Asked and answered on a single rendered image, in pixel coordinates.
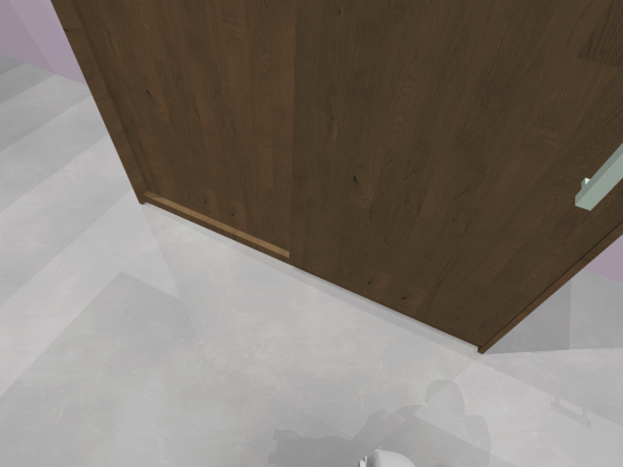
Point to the handle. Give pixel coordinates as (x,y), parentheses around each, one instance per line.
(594,189)

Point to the wardrobe door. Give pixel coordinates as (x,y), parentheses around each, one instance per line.
(438,146)
(204,91)

